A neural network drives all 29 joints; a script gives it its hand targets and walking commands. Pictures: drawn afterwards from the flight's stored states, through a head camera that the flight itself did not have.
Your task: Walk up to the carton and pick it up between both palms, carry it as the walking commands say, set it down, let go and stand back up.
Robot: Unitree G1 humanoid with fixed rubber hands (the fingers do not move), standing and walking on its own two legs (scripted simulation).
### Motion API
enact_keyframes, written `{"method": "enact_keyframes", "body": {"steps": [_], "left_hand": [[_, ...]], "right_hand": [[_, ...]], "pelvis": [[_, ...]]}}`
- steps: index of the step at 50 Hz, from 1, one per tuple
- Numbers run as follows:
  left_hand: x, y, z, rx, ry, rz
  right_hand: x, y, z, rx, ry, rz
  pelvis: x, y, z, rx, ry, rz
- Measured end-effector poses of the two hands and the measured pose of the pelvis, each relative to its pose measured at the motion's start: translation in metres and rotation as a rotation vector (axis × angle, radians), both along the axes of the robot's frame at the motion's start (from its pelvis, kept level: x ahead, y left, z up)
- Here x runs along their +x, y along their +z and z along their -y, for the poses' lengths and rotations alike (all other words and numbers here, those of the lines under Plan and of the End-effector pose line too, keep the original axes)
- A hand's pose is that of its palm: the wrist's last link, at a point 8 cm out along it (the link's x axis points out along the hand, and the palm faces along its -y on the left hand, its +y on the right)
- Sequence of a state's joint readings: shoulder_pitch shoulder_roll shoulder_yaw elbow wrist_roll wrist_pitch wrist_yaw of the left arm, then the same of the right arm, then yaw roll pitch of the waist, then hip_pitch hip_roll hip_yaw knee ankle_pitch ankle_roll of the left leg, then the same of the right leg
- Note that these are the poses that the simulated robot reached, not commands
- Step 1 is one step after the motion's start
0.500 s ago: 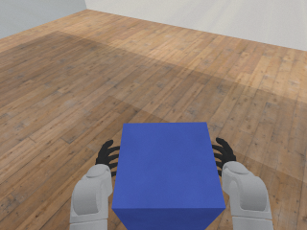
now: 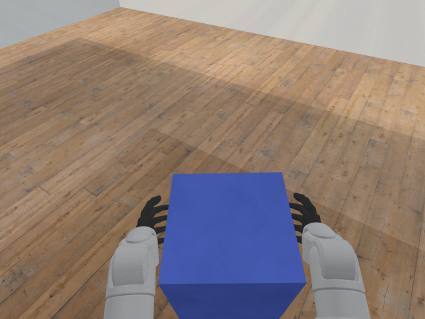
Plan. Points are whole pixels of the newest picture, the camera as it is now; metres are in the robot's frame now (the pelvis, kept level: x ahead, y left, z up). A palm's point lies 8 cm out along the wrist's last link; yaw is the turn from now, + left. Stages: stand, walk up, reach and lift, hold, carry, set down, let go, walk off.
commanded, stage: hold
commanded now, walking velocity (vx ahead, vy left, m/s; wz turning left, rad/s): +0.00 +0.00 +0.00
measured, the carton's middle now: (228, 250) +0.28 +0.01 -0.03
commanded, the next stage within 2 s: set down in 0.82 s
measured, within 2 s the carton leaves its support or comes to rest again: neither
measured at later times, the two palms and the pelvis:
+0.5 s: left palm (140, 239) +0.26 +0.16 +0.05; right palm (311, 236) +0.27 -0.14 +0.05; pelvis -0.03 +0.01 +0.00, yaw -1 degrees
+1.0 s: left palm (146, 233) +0.28 +0.16 +0.04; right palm (310, 236) +0.27 -0.14 +0.04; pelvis -0.01 +0.01 +0.01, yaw +0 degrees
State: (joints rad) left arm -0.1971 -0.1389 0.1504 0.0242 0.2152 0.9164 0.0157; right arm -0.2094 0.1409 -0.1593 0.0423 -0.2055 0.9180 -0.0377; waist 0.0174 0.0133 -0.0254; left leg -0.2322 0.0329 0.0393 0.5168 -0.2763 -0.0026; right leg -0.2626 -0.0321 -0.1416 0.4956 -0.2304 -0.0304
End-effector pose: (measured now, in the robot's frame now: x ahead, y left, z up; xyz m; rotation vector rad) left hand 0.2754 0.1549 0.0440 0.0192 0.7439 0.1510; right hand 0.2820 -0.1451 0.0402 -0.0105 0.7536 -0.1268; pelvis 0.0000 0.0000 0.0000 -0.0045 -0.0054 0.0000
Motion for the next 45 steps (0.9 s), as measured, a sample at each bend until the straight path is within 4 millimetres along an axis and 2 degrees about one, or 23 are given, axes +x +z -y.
{"method": "enact_keyframes", "body": {"steps": [4, 7, 12, 18, 27, 41, 45], "left_hand": [[-0.011, -0.015, -0.002, 0.014, -0.021, 0.012], [-0.016, -0.011, -0.002, 0.003, -0.024, 0.044], [-0.013, 0.002, -0.001, 0.001, -0.043, 0.097], [-0.008, 0.007, 0.001, -0.002, -0.051, 0.092], [-0.013, 0.007, -0.009, -0.017, -0.006, 0.091], [-0.006, 0.010, -0.014, -0.003, -0.005, 0.086], [-0.002, 0.006, -0.010, 0.007, -0.024, 0.068]], "right_hand": [[-0.012, -0.013, -0.002, -0.033, 0.022, 0.012], [-0.019, -0.008, -0.002, -0.036, 0.010, 0.044], [-0.022, 0.005, -0.001, -0.029, -0.017, 0.096], [-0.021, 0.010, 0.001, -0.014, -0.039, 0.093], [-0.014, 0.014, -0.009, -0.009, -0.011, 0.093], [-0.004, 0.016, -0.013, -0.019, 0.008, 0.088], [-0.005, 0.010, -0.009, -0.034, 0.011, 0.071]], "pelvis": [[0.000, 0.004, 0.000, -0.007, -0.007, 0.029], [-0.001, 0.007, -0.001, -0.009, -0.004, 0.044], [-0.008, 0.007, -0.005, -0.012, -0.009, 0.085], [-0.019, 0.005, -0.009, -0.010, -0.020, 0.114], [-0.028, 0.004, -0.010, -0.006, -0.004, 0.125], [-0.018, 0.007, -0.011, -0.007, 0.014, 0.119], [-0.014, 0.007, -0.013, -0.003, 0.013, 0.123]]}}
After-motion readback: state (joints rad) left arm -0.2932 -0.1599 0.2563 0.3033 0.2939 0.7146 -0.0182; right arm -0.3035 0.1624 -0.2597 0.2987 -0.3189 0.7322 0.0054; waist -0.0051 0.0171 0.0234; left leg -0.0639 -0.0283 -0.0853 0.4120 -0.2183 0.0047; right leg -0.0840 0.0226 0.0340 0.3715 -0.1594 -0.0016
